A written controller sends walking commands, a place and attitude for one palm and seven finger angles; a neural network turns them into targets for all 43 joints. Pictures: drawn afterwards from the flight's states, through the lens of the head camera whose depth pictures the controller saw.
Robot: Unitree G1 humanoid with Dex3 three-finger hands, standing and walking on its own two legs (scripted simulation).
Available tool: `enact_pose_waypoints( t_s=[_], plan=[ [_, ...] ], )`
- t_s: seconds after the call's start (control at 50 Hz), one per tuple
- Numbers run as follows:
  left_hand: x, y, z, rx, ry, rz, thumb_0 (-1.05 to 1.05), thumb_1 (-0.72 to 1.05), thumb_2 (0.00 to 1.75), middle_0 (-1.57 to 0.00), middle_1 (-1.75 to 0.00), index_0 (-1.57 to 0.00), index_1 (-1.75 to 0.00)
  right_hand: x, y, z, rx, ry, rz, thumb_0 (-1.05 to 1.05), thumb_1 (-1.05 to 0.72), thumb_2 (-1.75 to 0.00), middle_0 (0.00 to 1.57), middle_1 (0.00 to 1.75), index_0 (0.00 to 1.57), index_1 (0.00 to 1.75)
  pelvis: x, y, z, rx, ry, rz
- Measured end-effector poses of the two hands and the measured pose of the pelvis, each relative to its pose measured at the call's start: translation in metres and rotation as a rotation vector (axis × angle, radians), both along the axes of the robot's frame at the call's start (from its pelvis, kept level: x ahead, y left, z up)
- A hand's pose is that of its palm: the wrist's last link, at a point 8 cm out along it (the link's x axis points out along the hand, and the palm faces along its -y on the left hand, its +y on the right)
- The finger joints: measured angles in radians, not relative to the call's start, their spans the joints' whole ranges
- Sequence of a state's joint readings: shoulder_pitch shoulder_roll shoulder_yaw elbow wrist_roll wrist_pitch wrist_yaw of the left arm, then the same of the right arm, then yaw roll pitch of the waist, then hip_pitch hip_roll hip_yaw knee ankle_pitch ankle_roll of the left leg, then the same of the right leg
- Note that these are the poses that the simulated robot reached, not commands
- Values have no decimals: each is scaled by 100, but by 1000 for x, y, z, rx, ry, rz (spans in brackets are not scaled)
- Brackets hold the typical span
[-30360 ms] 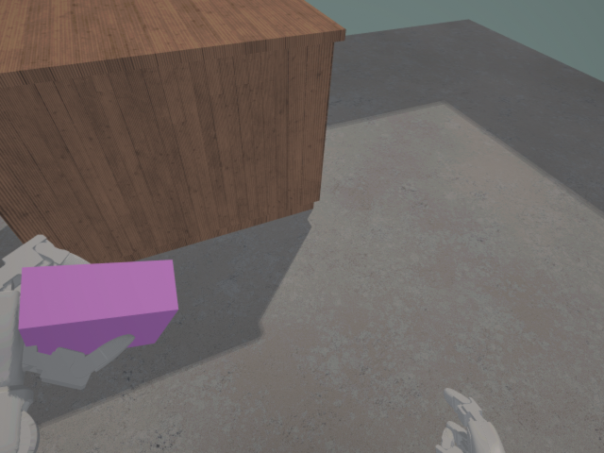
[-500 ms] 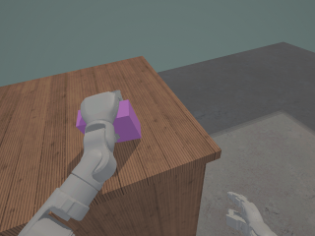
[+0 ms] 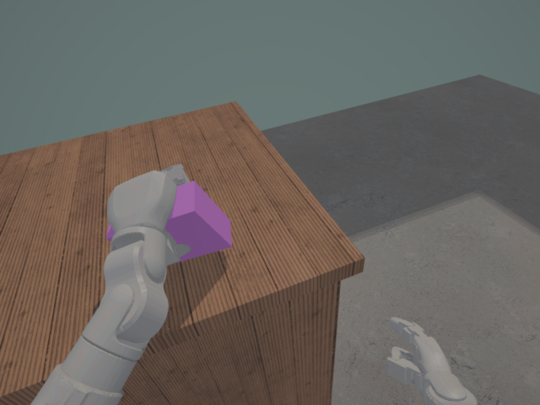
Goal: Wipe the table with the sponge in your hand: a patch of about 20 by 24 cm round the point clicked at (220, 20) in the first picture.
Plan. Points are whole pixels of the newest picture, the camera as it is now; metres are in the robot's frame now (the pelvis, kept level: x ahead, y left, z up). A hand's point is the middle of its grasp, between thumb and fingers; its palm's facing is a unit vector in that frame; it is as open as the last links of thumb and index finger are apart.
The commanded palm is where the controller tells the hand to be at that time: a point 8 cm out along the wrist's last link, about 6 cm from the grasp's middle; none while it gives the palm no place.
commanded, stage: slide back across to the middle lane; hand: left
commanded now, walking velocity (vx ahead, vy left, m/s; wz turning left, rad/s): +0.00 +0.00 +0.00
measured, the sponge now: (181, 233) +0.32 +0.18 +0.14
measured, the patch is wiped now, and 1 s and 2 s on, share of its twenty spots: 0.90 1.00 1.00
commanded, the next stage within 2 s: wipe forward along the middle lane in 0.32 s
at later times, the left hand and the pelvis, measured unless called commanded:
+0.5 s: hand (110, 235) +0.27 +0.25 +0.18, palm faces +0.21 -0.13 -0.97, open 9.5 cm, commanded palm +0.25 +0.25 +0.23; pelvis -0.02 +0.00 +0.00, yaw +1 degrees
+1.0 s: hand (114, 221) +0.32 +0.27 +0.17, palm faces +0.04 -0.03 -1.00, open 9.5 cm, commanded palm +0.29 +0.28 +0.21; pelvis -0.02 +0.00 +0.00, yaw +2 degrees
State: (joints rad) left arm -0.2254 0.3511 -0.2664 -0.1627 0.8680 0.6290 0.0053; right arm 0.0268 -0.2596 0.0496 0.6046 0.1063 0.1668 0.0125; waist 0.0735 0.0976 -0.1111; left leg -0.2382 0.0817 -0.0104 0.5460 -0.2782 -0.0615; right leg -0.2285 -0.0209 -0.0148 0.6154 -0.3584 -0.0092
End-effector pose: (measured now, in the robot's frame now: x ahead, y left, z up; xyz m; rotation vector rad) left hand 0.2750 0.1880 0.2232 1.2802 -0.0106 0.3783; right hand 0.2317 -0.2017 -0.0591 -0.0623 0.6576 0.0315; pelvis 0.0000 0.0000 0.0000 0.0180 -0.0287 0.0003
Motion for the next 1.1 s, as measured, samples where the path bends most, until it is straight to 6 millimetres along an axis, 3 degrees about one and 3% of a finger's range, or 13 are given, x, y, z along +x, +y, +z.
enact_pose_waypoints(
  t_s=[0.26, 0.48, 0.78, 1.1],
  plan=[
    [-19, 26, 8, -17, 10, 53, -1, -42, 105, -72, -139, -77, -138, -9, -11, -3, -35, -6, -28, 1, -91, -90, 20, 30, 20, 29, -4, -4, 0, 0, -4, -6],
    [-32, 60, 6, 59, 93, 159, -2, -42, 105, -73, -138, -78, -136, -17, -8, -10, -51, -28, -17, 1, -91, -90, 20, 30, 20, 29, -14, -3, 0, -2, -12, 13],
    [-1, 65, -4, 167, 237, 140, -4, -47, 108, -76, -136, -81, -133, -29, 3, -13, -54, -39, -5, 1, -90, -90, 20, 30, 20, 30, -25, 1, 2, -2, -11, 29],
    [27, 85, -5, 181, 277, 150, -4, -49, 111, -78, -136, -82, -132, -63, -17, -29, -105, 85, -61, 1, -91, -90, 20, 30, 20, 30, -22, 6, 5, -9, 1, 33]
  ],
)
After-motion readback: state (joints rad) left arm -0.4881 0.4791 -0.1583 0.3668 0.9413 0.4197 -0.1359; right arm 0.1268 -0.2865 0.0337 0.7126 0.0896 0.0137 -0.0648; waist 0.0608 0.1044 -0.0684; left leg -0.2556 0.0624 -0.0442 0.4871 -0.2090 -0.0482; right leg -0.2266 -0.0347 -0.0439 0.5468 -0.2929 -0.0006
